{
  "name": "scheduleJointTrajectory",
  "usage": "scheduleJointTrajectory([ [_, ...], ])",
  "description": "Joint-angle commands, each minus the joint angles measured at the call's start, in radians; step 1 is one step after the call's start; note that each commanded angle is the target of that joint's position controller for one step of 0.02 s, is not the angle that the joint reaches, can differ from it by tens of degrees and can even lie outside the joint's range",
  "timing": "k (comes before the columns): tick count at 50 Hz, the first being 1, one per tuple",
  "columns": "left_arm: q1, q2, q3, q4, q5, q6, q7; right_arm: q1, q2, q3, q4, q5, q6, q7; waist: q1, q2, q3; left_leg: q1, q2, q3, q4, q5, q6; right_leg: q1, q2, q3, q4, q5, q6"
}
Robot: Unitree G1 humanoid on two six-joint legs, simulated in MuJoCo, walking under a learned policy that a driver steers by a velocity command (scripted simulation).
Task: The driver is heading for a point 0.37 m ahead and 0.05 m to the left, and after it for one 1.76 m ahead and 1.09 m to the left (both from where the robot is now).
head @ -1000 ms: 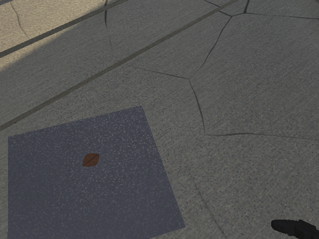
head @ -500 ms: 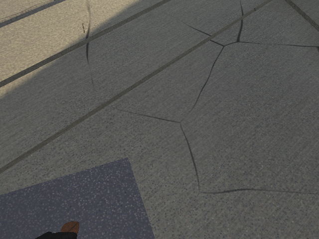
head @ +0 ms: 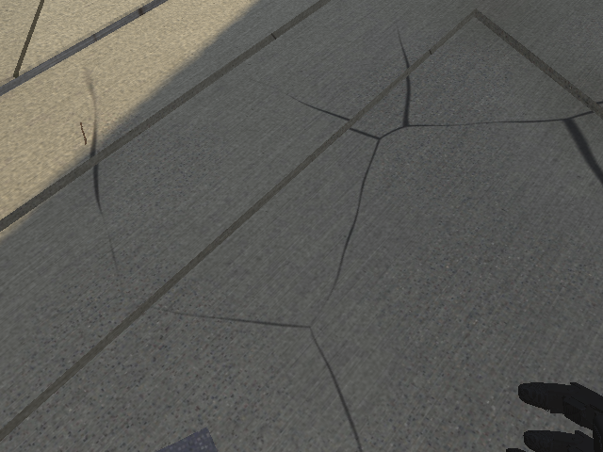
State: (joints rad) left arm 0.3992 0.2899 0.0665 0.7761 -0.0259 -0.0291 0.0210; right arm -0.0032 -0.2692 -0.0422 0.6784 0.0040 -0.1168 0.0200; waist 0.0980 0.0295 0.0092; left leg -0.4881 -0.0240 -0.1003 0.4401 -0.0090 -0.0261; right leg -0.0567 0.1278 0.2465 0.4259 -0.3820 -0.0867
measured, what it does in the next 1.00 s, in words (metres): walks ahead, turning left: left foot, then right foot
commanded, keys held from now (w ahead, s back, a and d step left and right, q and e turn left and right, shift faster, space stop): w+e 0.02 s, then w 0.16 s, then w+q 0.82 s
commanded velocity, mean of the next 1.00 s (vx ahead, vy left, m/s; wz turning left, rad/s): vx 0.50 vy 0.00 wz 0.21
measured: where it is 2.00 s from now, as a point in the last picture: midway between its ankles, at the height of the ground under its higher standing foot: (259, 256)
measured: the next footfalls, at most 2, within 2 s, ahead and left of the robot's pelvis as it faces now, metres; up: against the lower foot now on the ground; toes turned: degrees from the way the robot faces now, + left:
left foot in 0.02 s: +0.18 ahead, +0.12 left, +0.00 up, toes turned -7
right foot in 0.48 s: +0.40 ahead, -0.15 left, +0.00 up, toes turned +1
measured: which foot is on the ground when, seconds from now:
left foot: up 0.00-0.00, down 0.02-0.50, up 0.52-0.98, down 1.00-1.00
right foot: down 0.00-0.04, up 0.06-0.46, down 0.48-0.98, up 1.00-1.00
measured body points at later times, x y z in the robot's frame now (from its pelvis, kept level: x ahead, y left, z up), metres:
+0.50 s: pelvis +0.26 -0.03 -0.01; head +0.29 -0.04 +0.44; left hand +0.53 +0.19 -0.06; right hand +0.22 -0.31 -0.14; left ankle +0.15 +0.13 -0.73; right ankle +0.36 -0.14 -0.74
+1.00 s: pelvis +0.51 +0.02 -0.02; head +0.54 +0.05 +0.43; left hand +0.44 +0.32 -0.15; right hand +0.79 -0.14 -0.09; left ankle +0.59 +0.14 -0.74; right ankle +0.37 -0.15 -0.73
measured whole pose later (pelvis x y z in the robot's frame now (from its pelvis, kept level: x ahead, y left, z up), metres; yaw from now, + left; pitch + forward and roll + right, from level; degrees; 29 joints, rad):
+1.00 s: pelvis +0.51 +0.02 -0.02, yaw +18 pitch +2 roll -2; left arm 0.34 0.31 0.08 0.86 -0.02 -0.05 0.01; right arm 0.06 -0.28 -0.06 0.62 0.02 -0.02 0.05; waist 0.06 0.02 0.05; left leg -0.51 0.02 0.05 0.60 -0.14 0.10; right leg 0.06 -0.09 -0.27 0.48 -0.47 0.06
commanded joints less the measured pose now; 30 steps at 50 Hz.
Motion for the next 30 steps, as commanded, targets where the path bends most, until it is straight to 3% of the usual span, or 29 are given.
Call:
scheduleJointTrajectory([
  [1, -0.057, 0.112, 0.025, -0.075, 0.006, -0.004, 0.001, 0.135, -0.17, -0.064, -0.036, -0.006, -0.031, -0.01, -0.146, -0.142, -0.127, 0.353, 0.054, -0.012, -0.037, -0.019, 0.081, -0.091, -0.188, 0.169, 0.163, 0.491, -0.056],
  [2, -0.047, 0.059, 0.005, -0.093, 0.026, -0.01, -0.002, 0.304, -0.227, -0.078, -0.019, -0.017, -0.028, -0.019, -0.206, -0.031, -0.279, 0.627, 0.227, -0.183, -0.002, -0.061, 0.15, -0.226, -0.121, 0.064, 0.433, 0.303, -0.016],
  [3, 0.106, 0.017, -0.01, -0.106, -0.004, -0.018, -0.003, 0.373, -0.271, -0.091, 0.025, -0.018, -0.012, -0.011, -0.132, 0.311, -0.362, 0.892, 0.417, -0.621, -0.073, -0.251, 0.31, -0.574, 0.0, -0.04, 0.702, -0.206, 0.044],
  [4, 0.098, 0.114, 0.003, -0.073, -0.013, -0.02, 0.0, 0.348, -0.174, -0.071, 0.014, 0.007, -0.007, -0.005, -0.154, 0.193, -0.271, 0.831, 0.414, -0.664, -0.118, -0.451, 0.287, -0.683, -0.089, -0.024, 0.812, -0.187, 0.055],
  [5, -0.012, 0.153, 0.015, -0.081, -0.006, -0.019, -0.002, 0.31, -0.121, -0.057, 0.01, 0.007, -0.002, -0.006, -0.179, 0.093, -0.139, 0.705, 0.363, -0.517, -0.138, -0.43, 0.248, -0.705, -0.114, -0.046, 0.835, -0.092, 0.063],
  [6, -0.077, 0.141, 0.014, -0.095, 0.005, -0.021, -0.001, 0.266, -0.115, -0.049, 0.008, -0.003, 0.004, -0.004, -0.165, 0.018, -0.062, 0.584, 0.322, -0.411, -0.162, -0.318, 0.231, -0.685, -0.14, -0.082, 0.818, -0.027, 0.071],
  [7, -0.122, 0.128, 0.015, -0.11, 0.016, -0.027, -0.005, 0.244, -0.103, -0.044, 0.017, -0.007, 0.007, -0.003, -0.151, 0.009, -0.008, 0.498, 0.289, -0.342, -0.186, -0.214, 0.234, -0.679, -0.162, -0.09, 0.771, 0.015, 0.074],
  [8, -0.123, 0.11, 0.014, -0.117, 0.013, -0.03, -0.012, 0.236, -0.094, -0.037, 0.023, -0.016, 0.007, -0.004, -0.127, 0.036, -0.002, 0.443, 0.262, -0.282, -0.207, -0.145, 0.229, -0.639, -0.186, -0.1, 0.737, 0.039, 0.073],
  [10, -0.12, 0.073, 0.004, -0.123, 0.013, -0.033, -0.02, 0.242, -0.088, -0.034, 0.041, -0.006, 0.004, -0.001, -0.106, 0.071, -0.01, 0.396, 0.233, -0.222, -0.238, -0.056, 0.246, -0.605, -0.207, -0.143, 0.653, 0.041, 0.079],
  [13, -0.215, 0.034, -0.018, -0.161, 0.033, -0.046, -0.024, 0.257, -0.143, -0.047, 0.059, 0.014, 0.011, -0.006, -0.117, 0.057, 0.004, 0.347, 0.219, -0.168, -0.273, 0.036, 0.272, -0.584, -0.221, -0.193, 0.453, 0.116, 0.102],
  [15, -0.284, 0.022, -0.028, -0.175, 0.031, -0.057, -0.031, 0.276, -0.171, -0.054, 0.069, 0.02, 0.021, -0.011, -0.137, 0.047, 0.009, 0.307, 0.19, -0.118, -0.273, 0.049, 0.254, -0.513, -0.199, -0.21, 0.298, 0.239, 0.111],
  [18, -0.36, 0.048, -0.023, -0.191, 0.018, -0.068, -0.042, 0.343, -0.189, -0.057, 0.093, 0.028, 0.034, -0.014, -0.161, 0.05, 0.004, 0.298, 0.191, -0.116, -0.248, 0.042, 0.232, -0.416, -0.156, -0.213, 0.169, 0.365, 0.122],
  [20, -0.383, 0.072, -0.014, -0.205, 0.013, -0.074, -0.046, 0.37, -0.19, -0.057, 0.104, 0.033, 0.043, -0.018, -0.152, 0.059, 0.002, 0.322, 0.212, -0.156, -0.213, -0.013, 0.21, -0.368, -0.149, -0.195, 0.109, 0.36, 0.109],
  [22, -0.338, 0.098, 0.0, -0.194, 0.012, -0.08, -0.044, 0.369, -0.193, -0.057, 0.107, 0.032, 0.051, -0.023, -0.107, 0.065, -0.013, 0.318, 0.213, -0.174, -0.15, -0.039, 0.179, -0.254, -0.146, -0.197, 0.048, 0.342, 0.083],
  [23, -0.263, 0.122, 0.015, -0.172, 0.016, -0.08, -0.037, 0.373, -0.176, -0.051, 0.106, 0.026, 0.053, -0.024, -0.068, 0.059, -0.048, 0.291, 0.178, -0.158, -0.072, 0.003, 0.155, -0.129, -0.144, -0.208, 0.025, 0.317, 0.062],
  [24, -0.142, 0.167, 0.033, -0.155, 0.029, -0.081, -0.027, 0.364, -0.132, -0.035, 0.093, 0.015, 0.05, -0.022, -0.005, 0.024, -0.133, 0.206, 0.119, -0.117, 0.118, -0.036, 0.119, 0.065, -0.232, -0.139, 0.033, 0.303, 0.02],
  [25, -0.009, 0.253, 0.055, -0.142, 0.048, -0.071, -0.017, 0.422, -0.044, -0.008, 0.061, 0.006, 0.038, -0.023, 0.022, -0.186, -0.294, -0.076, 0.004, 0.004, 0.464, -0.323, 0.053, 0.401, -0.469, 0.146, 0.028, 0.233, -0.083],
  [26, 0.036, 0.237, 0.054, -0.116, 0.041, -0.058, -0.026, 0.464, -0.065, -0.009, 0.049, 0.029, 0.03, -0.026, 0.011, -0.343, -0.347, -0.242, -0.004, -0.005, 0.681, -0.592, 0.039, 0.422, -0.569, 0.445, -0.089, 0.013, -0.165],
  [27, -0.014, 0.167, 0.034, -0.118, 0.03, -0.058, -0.028, 0.418, -0.149, -0.034, 0.056, 0.043, 0.034, -0.028, 0.008, -0.227, -0.208, -0.308, 0.048, -0.039, 0.779, -0.525, 0.041, 0.309, -0.531, 0.378, -0.126, -0.096, -0.14],
  [29, -0.132, 0.094, 0.01, -0.119, 0.03, -0.06, -0.032, 0.343, -0.145, -0.041, 0.047, 0.032, 0.05, -0.028, -0.04, -0.152, -0.058, -0.283, 0.105, -0.005, 0.762, -0.382, 0.037, 0.094, -0.449, 0.149, -0.177, 0.032, -0.102],
  [30, -0.173, 0.068, 0.004, -0.114, 0.036, -0.065, -0.034, 0.337, -0.13, -0.044, 0.047, 0.026, 0.061, -0.027, -0.068, -0.162, -0.019, -0.248, 0.13, -0.008, 0.731, -0.337, 0.034, 0.016, -0.42, 0.07, -0.208, 0.113, -0.094],
])
Keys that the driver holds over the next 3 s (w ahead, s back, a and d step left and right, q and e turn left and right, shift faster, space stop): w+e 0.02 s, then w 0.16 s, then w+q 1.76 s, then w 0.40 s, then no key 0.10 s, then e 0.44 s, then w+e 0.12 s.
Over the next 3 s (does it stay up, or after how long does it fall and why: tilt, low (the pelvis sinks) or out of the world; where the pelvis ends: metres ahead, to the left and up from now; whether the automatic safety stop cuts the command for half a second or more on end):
stays up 1.21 0.57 0.03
